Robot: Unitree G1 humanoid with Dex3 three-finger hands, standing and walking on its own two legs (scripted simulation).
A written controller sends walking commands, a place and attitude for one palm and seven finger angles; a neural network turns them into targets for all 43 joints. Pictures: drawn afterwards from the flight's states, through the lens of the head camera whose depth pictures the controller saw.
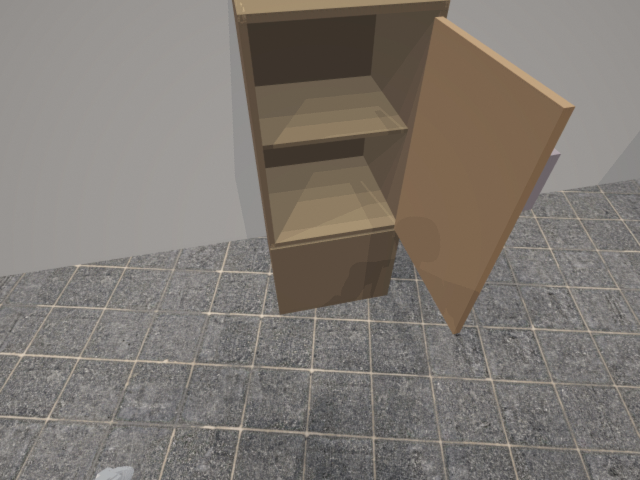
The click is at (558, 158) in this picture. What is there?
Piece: cupboard door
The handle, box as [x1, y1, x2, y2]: [522, 148, 560, 210]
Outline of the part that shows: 554,148 522,210 531,208 560,153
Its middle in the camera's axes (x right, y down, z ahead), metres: +0.36 -0.10 +0.67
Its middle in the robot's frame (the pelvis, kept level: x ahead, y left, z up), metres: +0.59 -0.33 +0.06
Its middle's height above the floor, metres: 0.83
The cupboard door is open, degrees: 93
